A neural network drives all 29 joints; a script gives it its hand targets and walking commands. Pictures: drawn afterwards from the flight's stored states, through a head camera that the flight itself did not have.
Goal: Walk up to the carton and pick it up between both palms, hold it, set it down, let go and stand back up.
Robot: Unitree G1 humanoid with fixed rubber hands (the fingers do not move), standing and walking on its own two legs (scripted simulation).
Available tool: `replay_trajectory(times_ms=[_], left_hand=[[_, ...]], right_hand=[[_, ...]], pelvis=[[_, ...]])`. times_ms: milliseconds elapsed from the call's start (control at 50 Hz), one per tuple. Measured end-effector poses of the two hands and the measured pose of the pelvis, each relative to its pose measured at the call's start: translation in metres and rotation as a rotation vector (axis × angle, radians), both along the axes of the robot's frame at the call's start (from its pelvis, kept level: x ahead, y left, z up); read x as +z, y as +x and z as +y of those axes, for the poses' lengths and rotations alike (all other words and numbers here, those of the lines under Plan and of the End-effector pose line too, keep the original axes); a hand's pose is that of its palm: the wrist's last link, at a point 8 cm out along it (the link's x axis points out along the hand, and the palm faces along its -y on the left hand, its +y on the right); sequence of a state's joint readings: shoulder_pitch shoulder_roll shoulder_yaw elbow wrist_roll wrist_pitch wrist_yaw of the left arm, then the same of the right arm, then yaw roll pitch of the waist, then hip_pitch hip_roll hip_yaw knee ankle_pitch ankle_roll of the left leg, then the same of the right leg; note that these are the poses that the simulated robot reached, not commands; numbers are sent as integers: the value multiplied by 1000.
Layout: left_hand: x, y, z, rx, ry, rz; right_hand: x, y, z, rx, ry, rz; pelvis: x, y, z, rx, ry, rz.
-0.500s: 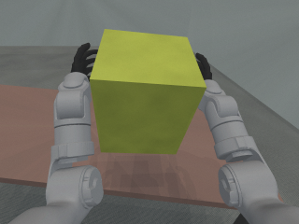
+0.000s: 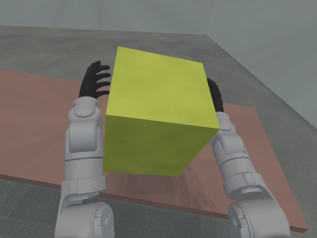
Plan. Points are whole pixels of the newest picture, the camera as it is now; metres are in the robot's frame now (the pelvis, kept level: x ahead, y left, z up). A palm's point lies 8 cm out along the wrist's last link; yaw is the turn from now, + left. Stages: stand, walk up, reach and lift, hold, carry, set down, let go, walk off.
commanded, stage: set down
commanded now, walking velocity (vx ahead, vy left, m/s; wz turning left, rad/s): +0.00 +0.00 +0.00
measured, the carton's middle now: (151, 118) +0.36 +0.01 +0.16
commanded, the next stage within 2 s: none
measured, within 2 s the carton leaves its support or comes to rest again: rests again in 1.98 s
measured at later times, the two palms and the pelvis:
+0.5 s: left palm (98, 107) +0.35 +0.13 +0.20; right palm (215, 116) +0.37 -0.17 +0.17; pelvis -0.01 -0.02 +0.00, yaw +0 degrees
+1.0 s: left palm (106, 118) +0.36 +0.12 +0.16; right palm (215, 121) +0.38 -0.18 +0.14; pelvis -0.01 -0.02 +0.00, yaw -1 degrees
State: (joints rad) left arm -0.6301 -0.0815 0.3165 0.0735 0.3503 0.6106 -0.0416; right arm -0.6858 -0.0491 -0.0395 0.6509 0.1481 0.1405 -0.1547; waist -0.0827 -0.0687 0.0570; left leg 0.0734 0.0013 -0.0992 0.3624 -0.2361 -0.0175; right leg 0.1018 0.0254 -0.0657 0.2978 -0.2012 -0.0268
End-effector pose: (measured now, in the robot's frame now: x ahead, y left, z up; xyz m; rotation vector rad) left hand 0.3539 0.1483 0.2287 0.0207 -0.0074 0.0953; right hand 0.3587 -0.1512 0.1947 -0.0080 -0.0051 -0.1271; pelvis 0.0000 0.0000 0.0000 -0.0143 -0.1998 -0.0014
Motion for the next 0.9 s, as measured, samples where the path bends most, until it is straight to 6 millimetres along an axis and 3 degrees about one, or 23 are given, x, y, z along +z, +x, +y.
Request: replay_trajectory(times_ms=[200, 360, 540, 900], left_hand=[[-5, 1, -15, 10, 9, 16], [-15, 3, -15, 22, 5, 33], [-34, -1, -15, 38, -6, 60], [-67, 10, -26, 58, -11, 151]], right_hand=[[-8, 3, -14, 5, -2, 9], [-12, 7, -15, 16, -9, 24], [-26, 6, -16, 25, -25, 44], [-50, 18, -27, 48, -38, 121]], pelvis=[[0, -3, -9, -4, 6, 18], [1, -6, -15, -1, 12, 40], [1, -10, -20, 7, 13, 54], [2, -13, -23, -10, 20, 121]])
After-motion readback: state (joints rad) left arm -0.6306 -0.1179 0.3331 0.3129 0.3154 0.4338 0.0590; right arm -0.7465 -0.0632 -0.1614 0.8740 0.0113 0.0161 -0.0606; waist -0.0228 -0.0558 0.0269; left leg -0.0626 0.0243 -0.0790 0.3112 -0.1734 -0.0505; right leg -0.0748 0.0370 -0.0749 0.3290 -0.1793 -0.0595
